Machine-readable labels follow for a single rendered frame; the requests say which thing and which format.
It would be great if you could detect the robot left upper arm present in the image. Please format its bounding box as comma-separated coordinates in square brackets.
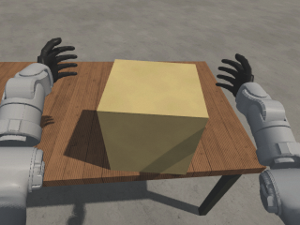
[0, 146, 45, 225]

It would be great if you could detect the carton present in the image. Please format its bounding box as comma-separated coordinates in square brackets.
[97, 59, 209, 175]

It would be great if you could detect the left robot hand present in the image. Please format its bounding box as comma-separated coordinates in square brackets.
[37, 37, 78, 83]

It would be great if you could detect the right robot hand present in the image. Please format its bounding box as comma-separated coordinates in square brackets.
[216, 53, 254, 98]

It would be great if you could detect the robot right upper arm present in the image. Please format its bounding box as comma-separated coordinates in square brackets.
[259, 168, 300, 225]

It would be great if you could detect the robot left forearm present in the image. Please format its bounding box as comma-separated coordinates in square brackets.
[0, 63, 53, 147]

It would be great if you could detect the robot right forearm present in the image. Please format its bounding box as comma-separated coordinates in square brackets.
[235, 82, 300, 170]

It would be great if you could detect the table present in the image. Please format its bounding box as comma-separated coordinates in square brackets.
[0, 61, 267, 216]

